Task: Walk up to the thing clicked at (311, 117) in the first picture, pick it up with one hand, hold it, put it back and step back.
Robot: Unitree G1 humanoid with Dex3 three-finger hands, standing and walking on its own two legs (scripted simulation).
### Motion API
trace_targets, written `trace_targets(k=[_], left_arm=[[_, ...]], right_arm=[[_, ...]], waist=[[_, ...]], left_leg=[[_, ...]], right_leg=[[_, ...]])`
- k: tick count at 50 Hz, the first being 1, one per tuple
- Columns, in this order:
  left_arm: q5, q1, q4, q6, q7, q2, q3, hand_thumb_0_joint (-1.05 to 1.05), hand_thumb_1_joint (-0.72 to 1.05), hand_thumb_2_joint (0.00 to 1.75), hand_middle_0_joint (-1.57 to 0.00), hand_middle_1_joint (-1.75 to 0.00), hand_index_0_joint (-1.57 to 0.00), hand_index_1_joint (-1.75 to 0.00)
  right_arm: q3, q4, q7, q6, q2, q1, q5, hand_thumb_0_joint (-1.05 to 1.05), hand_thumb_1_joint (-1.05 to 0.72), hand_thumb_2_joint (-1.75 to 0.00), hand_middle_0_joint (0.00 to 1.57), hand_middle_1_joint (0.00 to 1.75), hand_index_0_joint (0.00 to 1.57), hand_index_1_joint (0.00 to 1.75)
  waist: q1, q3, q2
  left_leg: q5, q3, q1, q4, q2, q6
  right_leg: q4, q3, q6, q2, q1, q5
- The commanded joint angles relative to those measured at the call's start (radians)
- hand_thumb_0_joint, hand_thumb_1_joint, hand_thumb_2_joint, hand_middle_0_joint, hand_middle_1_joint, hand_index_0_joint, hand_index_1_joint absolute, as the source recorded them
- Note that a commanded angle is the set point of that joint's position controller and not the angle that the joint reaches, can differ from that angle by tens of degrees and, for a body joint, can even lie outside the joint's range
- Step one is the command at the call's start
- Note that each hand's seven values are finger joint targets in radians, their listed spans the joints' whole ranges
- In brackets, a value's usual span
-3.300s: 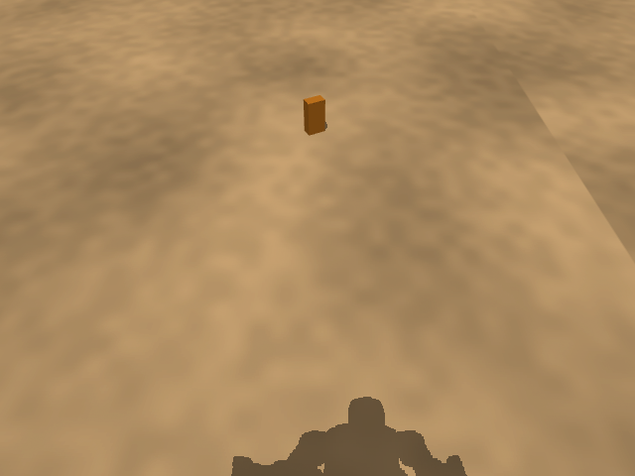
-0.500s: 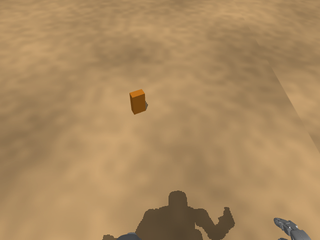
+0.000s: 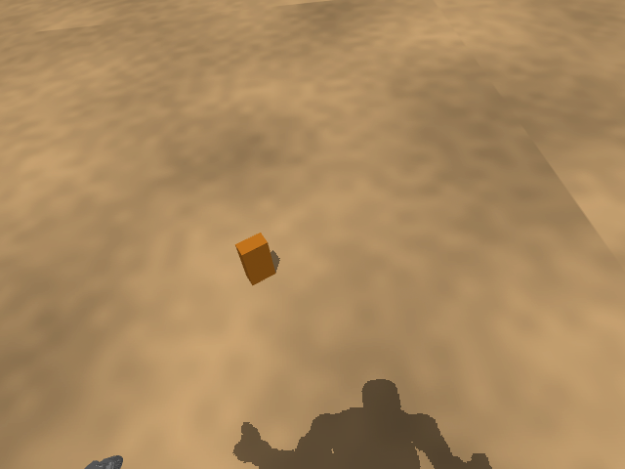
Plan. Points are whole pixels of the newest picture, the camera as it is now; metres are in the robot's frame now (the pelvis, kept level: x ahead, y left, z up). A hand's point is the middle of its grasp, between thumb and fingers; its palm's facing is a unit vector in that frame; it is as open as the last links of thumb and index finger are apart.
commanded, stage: walk up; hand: left
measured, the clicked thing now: (256, 259) +0.94 +0.29 -0.67
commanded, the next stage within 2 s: none
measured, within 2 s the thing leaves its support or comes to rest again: neither
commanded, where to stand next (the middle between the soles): +0.62 +0.07 m, yaw -1 degrees
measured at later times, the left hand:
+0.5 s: hand (117, 408) +0.25 +0.34 -0.15, palm faces -0.06 -0.94 -0.34, open 7.4 cm
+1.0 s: hand (160, 289) +0.45 +0.31 -0.11, palm faces -0.02 -0.92 -0.40, open 7.4 cm
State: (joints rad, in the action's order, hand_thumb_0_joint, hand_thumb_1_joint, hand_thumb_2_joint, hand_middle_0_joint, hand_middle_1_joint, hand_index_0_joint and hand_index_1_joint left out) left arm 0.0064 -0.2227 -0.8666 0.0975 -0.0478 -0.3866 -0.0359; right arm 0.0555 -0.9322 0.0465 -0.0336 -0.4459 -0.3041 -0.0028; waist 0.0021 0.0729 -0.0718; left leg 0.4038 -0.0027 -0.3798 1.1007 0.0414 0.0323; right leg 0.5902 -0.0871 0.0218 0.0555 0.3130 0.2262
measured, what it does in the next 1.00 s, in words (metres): walks ahead: left foot, then right foot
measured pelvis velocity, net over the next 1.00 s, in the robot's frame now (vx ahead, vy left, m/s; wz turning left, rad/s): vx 0.38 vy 0.04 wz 0.00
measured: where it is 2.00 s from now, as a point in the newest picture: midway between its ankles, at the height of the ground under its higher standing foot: (316, 349)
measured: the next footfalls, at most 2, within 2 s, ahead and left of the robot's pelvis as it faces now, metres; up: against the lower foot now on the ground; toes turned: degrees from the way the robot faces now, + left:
left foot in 0.28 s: +0.26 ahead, +0.17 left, +0.00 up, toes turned +6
right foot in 0.74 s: +0.45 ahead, -0.07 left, +0.00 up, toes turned -6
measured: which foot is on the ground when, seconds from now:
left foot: up 0.00-0.26, down 0.28-0.76, up 0.78-1.00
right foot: down 0.00-0.30, up 0.32-0.72, down 0.74-1.00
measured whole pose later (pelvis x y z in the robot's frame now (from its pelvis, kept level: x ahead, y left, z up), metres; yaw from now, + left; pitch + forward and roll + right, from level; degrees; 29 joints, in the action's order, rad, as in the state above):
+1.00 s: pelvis +0.38 +0.04 +0.01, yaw +0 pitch -3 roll +0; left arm -0.01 -0.28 -0.85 0.08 -0.05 -0.38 -0.03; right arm 0.06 -0.89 0.07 -0.03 -0.43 -0.29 0.02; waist -0.01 0.07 -0.06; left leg 0.31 -0.01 -0.49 0.86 0.10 0.00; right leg 0.51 -0.09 0.04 0.03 0.24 0.23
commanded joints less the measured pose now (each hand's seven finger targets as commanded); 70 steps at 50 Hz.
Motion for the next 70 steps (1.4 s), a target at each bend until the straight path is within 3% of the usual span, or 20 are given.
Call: trace_targets(k=[1, 9, 13, 14, 15, 16, 19, 22, 31, 35, 36, 38, 40, 44, 51, 56, 57, 59, 64, 70], left_arm=[[-0.007, -0.032, 0.055, 0.017, 0.022, -0.3, -0.087, 0.0, 0.9, 0.9, -0.2, -0.3, -0.2, -0.3], [-0.013, -0.051, 0.065, 0.019, 0.011, -0.328, -0.097, 0.0, 0.9, 0.9, -0.2, -0.3, -0.2, -0.3], [-0.024, -0.018, 0.06, 0.007, 0.013, -0.285, -0.071, 0.0, 0.9, 0.9, -0.2, -0.3, -0.2, -0.3], [-0.021, -0.07, 0.064, 0.005, 0.012, -0.215, -0.049, 0.0, 0.9, 0.9, -0.2, -0.3, -0.2, -0.3], [-0.002, -0.1, 0.067, 0.001, 0.014, -0.17, -0.037, 0.0, 0.9, 0.9, -0.2, -0.3, -0.2, -0.3], [-0.009, -0.064, 0.043, -0.008, 0.035, -0.275, -0.055, 0.0, 0.9, 0.9, -0.2, -0.3, -0.2, -0.3], [0.009, -0.122, -0.014, -0.012, 0.024, -0.273, -0.054, 0.0, 0.9, 0.9, -0.2, -0.3, -0.2, -0.3], [0.0, -0.138, -0.028, -0.024, 0.008, -0.248, -0.054, 0.0, 0.9, 0.9, -0.2, -0.3, -0.2, -0.3], [-0.015, 0.026, 0.042, -0.023, -0.015, -0.193, -0.057, 0.0, 0.9, 0.9, -0.2, -0.3, -0.2, -0.3], [-0.017, -0.075, 0.009, -0.011, -0.002, -0.214, -0.077, 0.0, 0.9, 0.9, -0.2, -0.3, -0.2, -0.3], [-0.02, -0.158, -0.008, -0.002, 0.009, -0.253, -0.095, 0.0, 0.9, 0.9, -0.2, -0.3, -0.2, -0.3], [-0.011, -0.232, 0.01, 0.004, 0.025, -0.386, -0.126, 0.0, 0.9, 0.9, -0.2, -0.3, -0.2, -0.3], [0.005, -0.136, 0.039, -0.001, 0.03, -0.341, -0.11, 0.0, 0.9, 0.9, -0.2, -0.3, -0.2, -0.3], [-0.009, -0.037, 0.073, 0.005, 0.027, -0.283, -0.089, 0.0, 0.9, 0.9, -0.2, -0.3, -0.2, -0.3], [-0.021, -0.07, 0.091, 0.002, 0.011, -0.303, -0.1, 0.0, 0.9, 0.9, -0.2, -0.3, -0.2, -0.3], [-0.025, -0.015, 0.1, -0.017, 0.007, -0.275, -0.077, 0.0, 0.9, 0.9, -0.2, -0.3, -0.2, -0.3], [-0.029, -0.053, 0.101, -0.022, 0.006, -0.219, -0.058, 0.0, 0.9, 0.9, -0.2, -0.3, -0.2, -0.3], [-0.011, -0.074, 0.087, -0.03, 0.022, -0.218, -0.054, 0.0, 0.9, 0.9, -0.2, -0.3, -0.2, -0.3], [-0.005, -0.13, 0.01, -0.035, 0.015, -0.252, -0.062, 0.0, 0.9, 0.9, -0.2, -0.3, -0.2, -0.3], [-0.012, -0.063, 0.014, -0.049, 0.012, -0.183, -0.052, 0.0, 0.9, 0.9, -0.2, -0.3, -0.2, -0.3]], right_arm=[[0.055, 0.069, 0.015, -0.027, -0.18, -0.041, 0.009, 0.0, -0.9, -0.9, 0.2, 0.3, 0.2, 0.3], [0.067, 0.107, 0.047, -0.037, -0.155, 0.113, 0.021, 0.0, -0.9, -0.9, 0.2, 0.3, 0.2, 0.3], [0.1, 0.046, 0.028, -0.051, -0.204, -0.072, 0.025, 0.0, -0.9, -0.9, 0.2, 0.3, 0.2, 0.3], [0.12, 0.024, 0.012, -0.059, -0.273, -0.182, 0.033, 0.0, -0.9, -0.9, 0.2, 0.3, 0.2, 0.3], [0.128, 0.06, 0.001, -0.068, -0.341, -0.179, 0.032, 0.0, -0.9, -0.9, 0.2, 0.3, 0.2, 0.3], [0.13, 0.074, 0.001, -0.062, -0.357, -0.138, -0.001, 0.0, -0.9, -0.9, 0.2, 0.3, 0.2, 0.3], [0.084, 0.109, -0.013, -0.067, -0.234, -0.006, 0.0, 0.0, -0.9, -0.9, 0.2, 0.3, 0.2, 0.3], [0.073, 0.116, -0.014, -0.074, -0.218, 0.005, 0.004, 0.0, -0.9, -0.9, 0.2, 0.3, 0.2, 0.3], [0.073, 0.143, -0.011, -0.063, -0.225, -0.028, 0.007, 0.0, -0.9, -0.9, 0.2, 0.3, 0.2, 0.3], [0.065, 0.168, -0.017, -0.049, -0.206, -0.011, 0.001, 0.0, -0.9, -0.9, 0.2, 0.3, 0.2, 0.3], [0.044, 0.173, -0.016, -0.051, -0.158, -0.042, 0.0, 0.0, -0.9, -0.9, 0.2, 0.3, 0.2, 0.3], [0.036, 0.177, -0.021, -0.044, -0.163, -0.072, -0.003, 0.0, -0.9, -0.9, 0.2, 0.3, 0.2, 0.3], [0.05, 0.147, -0.028, -0.031, -0.2, -0.023, -0.002, 0.0, -0.9, -0.9, 0.2, 0.3, 0.2, 0.3], [0.053, 0.087, 0.0, -0.018, -0.172, -0.111, 0.009, 0.0, -0.9, -0.9, 0.2, 0.3, 0.2, 0.3], [0.064, 0.111, 0.027, -0.026, -0.153, 0.023, 0.027, 0.0, -0.9, -0.9, 0.2, 0.3, 0.2, 0.3], [0.084, 0.061, 0.008, -0.052, -0.172, -0.111, 0.031, 0.0, -0.9, -0.9, 0.2, 0.3, 0.2, 0.3], [0.094, 0.045, -0.005, -0.06, -0.21, -0.174, 0.033, 0.0, -0.9, -0.9, 0.2, 0.3, 0.2, 0.3], [0.114, 0.093, -0.017, -0.071, -0.347, -0.179, 0.024, 0.0, -0.9, -0.9, 0.2, 0.3, 0.2, 0.3], [0.074, 0.115, -0.032, -0.078, -0.248, -0.065, 0.006, 0.0, -0.9, -0.9, 0.2, 0.3, 0.2, 0.3], [0.053, 0.136, -0.04, -0.062, -0.222, -0.004, 0.015, 0.0, -0.9, -0.9, 0.2, 0.3, 0.2, 0.3]], waist=[[-0.008, -0.014, 0.23], [-0.04, 0.003, 0.197], [0.091, -0.076, 0.051], [0.13, -0.134, -0.181], [0.108, -0.115, -0.278], [0.098, -0.084, -0.131], [0.02, -0.022, -0.032], [0.003, -0.018, -0.079], [0.032, -0.014, -0.048], [-0.037, -0.071, 0.04], [-0.078, -0.127, 0.144], [-0.107, -0.175, 0.301], [-0.077, -0.062, 0.168], [-0.001, -0.008, 0.24], [-0.038, 0.005, 0.232], [0.062, -0.049, 0.104], [0.087, -0.078, -0.043], [0.088, -0.026, -0.175], [0.011, -0.012, -0.081], [0.0, -0.007, -0.089]], left_leg=[[-0.103, 0.027, -0.151, -0.125, 0.064, -0.025], [-0.233, -0.046, -0.039, -0.477, 0.06, -0.03], [-0.153, -0.067, 0.352, -0.544, 0.008, 0.005], [0.082, 0.137, 0.482, -0.687, 0.121, 0.054], [0.177, 0.613, 0.528, -0.871, 0.344, 0.131], [0.192, 0.666, 0.393, -0.893, 0.406, 0.202], [-0.094, 0.278, 0.279, -0.84, 0.255, 0.139], [-0.228, 0.141, 0.213, -0.855, 0.227, 0.163], [-0.43, 0.029, 0.268, -0.779, 0.197, 0.162], [-0.428, -0.012, 0.145, -0.558, 0.166, 0.112], [-0.404, -0.062, 0.069, -0.36, 0.103, 0.082], [0.125, -0.042, -0.262, 0.032, -0.061, 0.019], [0.069, 0.069, -0.266, 0.103, 0.029, 0.014], [-0.079, 0.025, -0.133, -0.088, 0.058, -0.014], [-0.161, -0.039, -0.067, -0.406, 0.056, -0.046], [-0.146, -0.096, 0.281, -0.541, -0.01, -0.023], [0.018, -0.005, 0.388, -0.638, 0.025, 0.003], [0.315, 0.698, 0.357, -0.92, 0.414, 0.213], [-0.223, 0.223, 0.252, -0.806, 0.261, 0.174], [-0.603, 0.028, 0.117, -0.712, 0.22, 0.173]], right_leg=[[-0.356, 0.22, 0.193, 0.208, -0.083, 0.075], [-0.349, 0.16, 0.177, 0.212, -0.053, 0.234], [-0.027, 0.073, 0.119, 0.156, 0.12, 0.073], [0.336, -0.011, 0.068, 0.059, 0.216, 0.017], [0.534, 0.03, 0.023, -0.099, 0.438, 0.258], [0.608, 0.145, 0.037, -0.025, 0.414, 0.284], [0.525, 0.184, 0.029, 0.044, 0.332, 0.109], [0.415, 0.136, -0.008, 0.057, 0.247, 0.066], [0.039, 0.017, 0.0, 0.024, 0.157, -0.084], [-0.078, -0.011, 0.032, -0.044, -0.159, -0.078], [-0.128, 0.058, 0.059, -0.005, -0.318, -0.014], [-0.322, 0.73, 0.253, 0.394, -0.479, 0.195], [-0.331, 0.585, 0.275, 0.355, -0.281, 0.2], [-0.353, 0.261, 0.186, 0.195, -0.069, 0.148], [-0.362, 0.21, 0.189, 0.195, -0.005, 0.304], [-0.108, 0.135, 0.135, 0.142, 0.163, 0.368], [0.099, 0.085, 0.105, 0.091, 0.233, 0.314], [0.533, 0.099, 0.033, -0.054, 0.464, 0.333], [0.43, 0.154, 0.006, 0.048, 0.304, 0.133], [0.174, 0.049, -0.014, 0.031, 0.101, -0.001]])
